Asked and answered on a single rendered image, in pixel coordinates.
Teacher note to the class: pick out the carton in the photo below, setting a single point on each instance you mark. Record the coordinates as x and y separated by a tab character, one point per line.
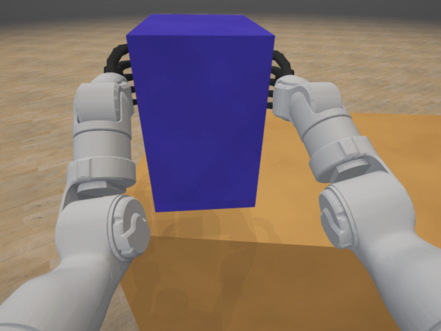
201	84

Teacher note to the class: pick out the left robot hand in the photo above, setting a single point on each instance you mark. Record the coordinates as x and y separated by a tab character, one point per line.
113	64

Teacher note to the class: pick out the robot left forearm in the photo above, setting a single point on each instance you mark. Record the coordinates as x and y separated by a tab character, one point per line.
101	132

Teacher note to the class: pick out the pedestal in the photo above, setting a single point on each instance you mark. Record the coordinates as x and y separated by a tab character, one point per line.
272	267

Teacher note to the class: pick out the robot right forearm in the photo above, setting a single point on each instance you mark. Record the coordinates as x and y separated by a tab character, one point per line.
336	149

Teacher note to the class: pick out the right robot upper arm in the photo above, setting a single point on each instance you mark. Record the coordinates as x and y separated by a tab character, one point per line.
372	216

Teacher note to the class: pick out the left robot upper arm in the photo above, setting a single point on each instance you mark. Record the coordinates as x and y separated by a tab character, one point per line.
97	239

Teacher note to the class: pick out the right robot hand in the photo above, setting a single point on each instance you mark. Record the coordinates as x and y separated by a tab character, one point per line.
279	72

